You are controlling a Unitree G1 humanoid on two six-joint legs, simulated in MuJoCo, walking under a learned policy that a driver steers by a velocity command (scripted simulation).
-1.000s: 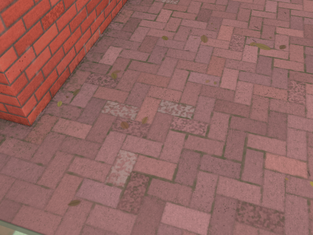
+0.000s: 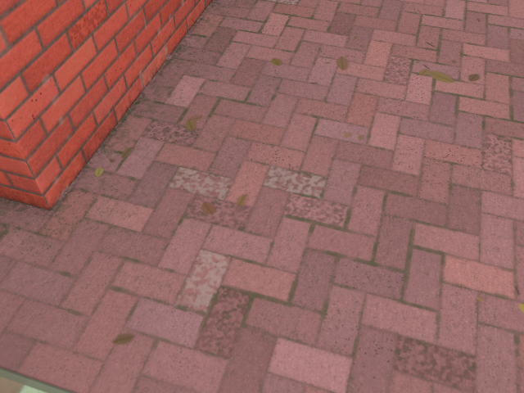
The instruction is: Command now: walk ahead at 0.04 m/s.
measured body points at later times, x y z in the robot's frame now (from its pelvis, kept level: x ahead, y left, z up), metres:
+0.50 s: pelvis +0.14 +0.04 +0.01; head +0.15 +0.05 +0.46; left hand +0.27 +0.29 -0.12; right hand +0.06 -0.19 -0.14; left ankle +0.05 +0.12 -0.74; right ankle +0.21 -0.12 -0.66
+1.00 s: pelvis +0.43 -0.04 +0.01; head +0.44 -0.04 +0.46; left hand +0.44 +0.22 -0.13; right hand +0.55 -0.30 -0.12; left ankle +0.51 +0.14 -0.65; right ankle +0.44 -0.11 -0.74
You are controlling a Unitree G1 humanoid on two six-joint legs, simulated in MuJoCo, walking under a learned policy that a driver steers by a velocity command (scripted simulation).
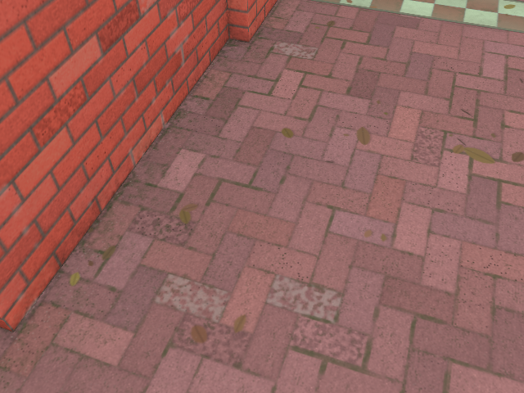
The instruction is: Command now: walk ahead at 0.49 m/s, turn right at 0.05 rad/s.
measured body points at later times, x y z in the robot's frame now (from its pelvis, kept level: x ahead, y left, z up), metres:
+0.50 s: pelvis +0.29 +0.06 +0.00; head +0.31 +0.06 +0.45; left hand +0.43 +0.31 -0.13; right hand +0.29 -0.22 -0.13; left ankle +0.32 +0.16 -0.75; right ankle +0.26 -0.10 -0.65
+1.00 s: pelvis +0.52 -0.09 -0.01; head +0.55 -0.12 +0.44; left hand +0.74 +0.10 -0.12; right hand +0.51 -0.40 -0.12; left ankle +0.59 +0.08 -0.65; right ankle +0.53 -0.16 -0.75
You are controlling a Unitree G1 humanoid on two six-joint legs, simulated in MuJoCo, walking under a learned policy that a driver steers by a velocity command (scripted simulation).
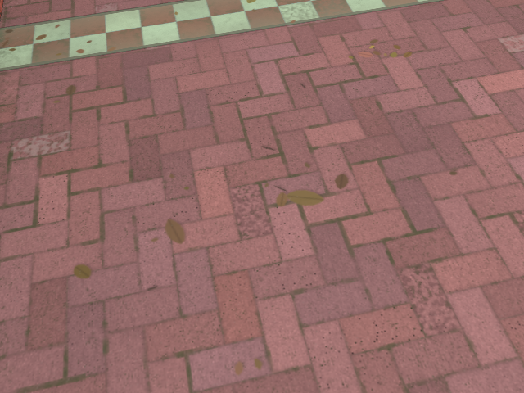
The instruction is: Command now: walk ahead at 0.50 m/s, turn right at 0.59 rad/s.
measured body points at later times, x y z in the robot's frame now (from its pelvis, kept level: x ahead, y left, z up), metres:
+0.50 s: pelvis +0.29 +0.04 +0.00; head +0.31 +0.04 +0.45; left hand +0.44 +0.29 -0.12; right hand +0.34 -0.25 -0.11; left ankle +0.34 +0.13 -0.74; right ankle +0.20 -0.07 -0.65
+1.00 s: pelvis +0.54 -0.08 +0.00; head +0.56 -0.10 +0.45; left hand +0.73 +0.15 -0.09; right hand +0.55 -0.37 -0.13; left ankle +0.52 +0.09 -0.65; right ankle +0.55 -0.18 -0.74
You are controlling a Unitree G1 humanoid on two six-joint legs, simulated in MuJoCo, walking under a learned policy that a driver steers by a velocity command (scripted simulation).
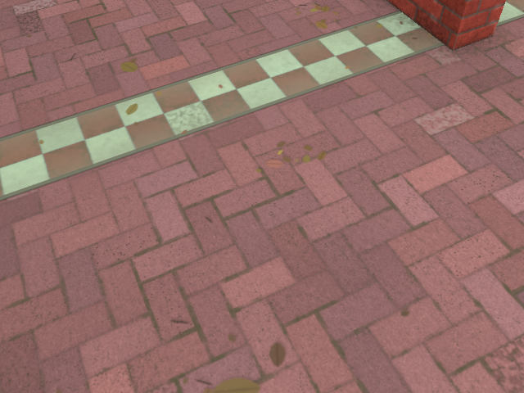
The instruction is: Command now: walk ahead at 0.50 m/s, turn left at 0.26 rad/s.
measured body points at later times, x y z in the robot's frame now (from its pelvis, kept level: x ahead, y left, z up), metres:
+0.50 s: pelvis +0.23 +0.06 -0.01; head +0.29 +0.08 +0.43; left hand +0.28 +0.36 -0.13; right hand +0.47 -0.16 -0.11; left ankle +0.31 +0.15 -0.74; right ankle +0.18 -0.12 -0.64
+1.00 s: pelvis +0.33 +0.03 +0.00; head +0.37 +0.03 +0.45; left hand +0.29 +0.34 -0.09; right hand +0.63 -0.13 -0.10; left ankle +0.25 +0.13 -0.66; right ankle +0.41 -0.06 -0.74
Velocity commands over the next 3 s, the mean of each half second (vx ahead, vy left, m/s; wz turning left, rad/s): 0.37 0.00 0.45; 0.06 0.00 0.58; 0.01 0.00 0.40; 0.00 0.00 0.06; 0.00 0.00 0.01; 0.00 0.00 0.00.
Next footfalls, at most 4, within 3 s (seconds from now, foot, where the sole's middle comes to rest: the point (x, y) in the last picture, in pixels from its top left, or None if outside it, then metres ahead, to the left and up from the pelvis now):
0.36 left None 0.35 0.16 -0.78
0.84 right None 0.45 -0.04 -0.78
1.26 left None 0.26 0.16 -0.78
1.62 right None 0.43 -0.02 -0.78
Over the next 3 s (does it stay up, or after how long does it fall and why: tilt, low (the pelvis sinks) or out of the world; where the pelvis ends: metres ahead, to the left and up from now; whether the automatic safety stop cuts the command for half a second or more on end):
stays up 0.32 0.04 0.00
